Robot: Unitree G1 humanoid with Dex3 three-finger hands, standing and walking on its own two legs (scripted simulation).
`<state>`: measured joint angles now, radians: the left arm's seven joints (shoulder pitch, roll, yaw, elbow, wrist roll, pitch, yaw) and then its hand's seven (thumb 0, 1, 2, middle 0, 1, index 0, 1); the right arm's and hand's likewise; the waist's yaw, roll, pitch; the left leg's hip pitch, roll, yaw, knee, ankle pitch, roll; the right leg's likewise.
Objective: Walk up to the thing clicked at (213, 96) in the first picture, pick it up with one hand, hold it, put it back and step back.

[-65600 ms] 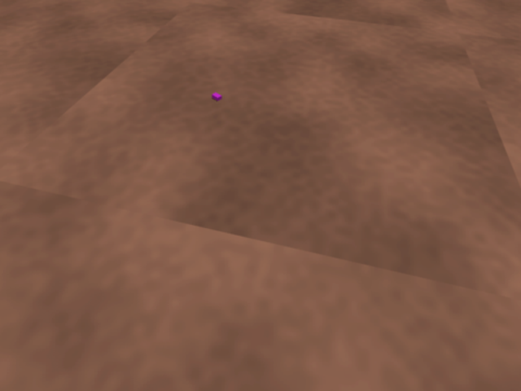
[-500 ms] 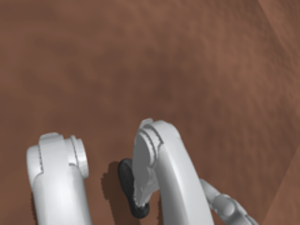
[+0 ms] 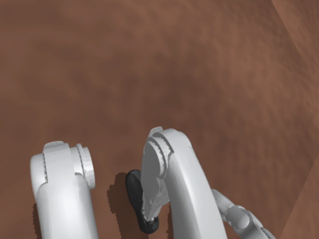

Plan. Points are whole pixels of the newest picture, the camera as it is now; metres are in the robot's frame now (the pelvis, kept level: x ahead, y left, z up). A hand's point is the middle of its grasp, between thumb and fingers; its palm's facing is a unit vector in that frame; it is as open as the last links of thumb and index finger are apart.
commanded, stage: close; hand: left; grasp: from above
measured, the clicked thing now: out of the picture +0.51 +0.43 -0.27
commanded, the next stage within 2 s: settle in 0.14 s
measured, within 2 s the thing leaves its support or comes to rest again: neither
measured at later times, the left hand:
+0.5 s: hand out of the picture +0.33 +0.40 -0.23, palm faces -0.43 -0.20 -0.88, open 5.1 cm
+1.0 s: hand out of the picture +0.33 +0.41 -0.13, palm faces -0.44 -0.13 -0.89, open 4.8 cm
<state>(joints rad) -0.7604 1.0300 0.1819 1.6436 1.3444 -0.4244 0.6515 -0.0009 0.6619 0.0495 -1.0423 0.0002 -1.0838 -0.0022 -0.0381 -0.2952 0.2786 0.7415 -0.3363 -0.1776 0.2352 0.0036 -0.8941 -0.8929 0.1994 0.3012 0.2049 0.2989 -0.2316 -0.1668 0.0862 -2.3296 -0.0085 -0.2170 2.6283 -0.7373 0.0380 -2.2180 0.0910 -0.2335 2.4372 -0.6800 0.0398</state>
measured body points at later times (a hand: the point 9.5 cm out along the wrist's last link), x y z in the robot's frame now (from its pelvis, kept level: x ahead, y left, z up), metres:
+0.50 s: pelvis +0.00 +0.00 +0.00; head +0.22 +0.17 +0.36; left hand +0.35 +0.41 -0.18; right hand +0.14 -0.24 -0.07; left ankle +0.06 +0.11 -0.25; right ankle +0.11 -0.11 -0.25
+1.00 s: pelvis -0.01 +0.00 +0.03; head +0.19 +0.12 +0.42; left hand +0.35 +0.41 -0.08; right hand +0.15 -0.26 -0.06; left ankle +0.06 +0.11 -0.25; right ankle +0.11 -0.11 -0.25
